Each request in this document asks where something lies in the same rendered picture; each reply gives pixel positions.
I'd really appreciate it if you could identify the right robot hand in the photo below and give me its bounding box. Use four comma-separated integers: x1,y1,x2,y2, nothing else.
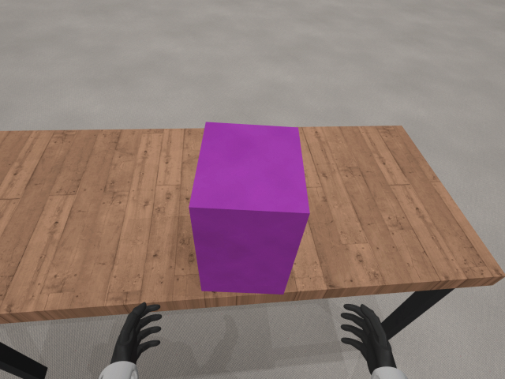
341,304,397,375

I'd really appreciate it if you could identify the robot left forearm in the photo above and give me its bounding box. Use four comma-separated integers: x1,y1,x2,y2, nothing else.
99,361,139,379

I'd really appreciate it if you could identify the carton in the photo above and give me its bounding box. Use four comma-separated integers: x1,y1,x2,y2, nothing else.
189,122,310,295

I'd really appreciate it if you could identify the table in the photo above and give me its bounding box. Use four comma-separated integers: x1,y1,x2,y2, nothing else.
0,126,505,379

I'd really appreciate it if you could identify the left robot hand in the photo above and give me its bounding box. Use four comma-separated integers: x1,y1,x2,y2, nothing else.
110,302,162,365

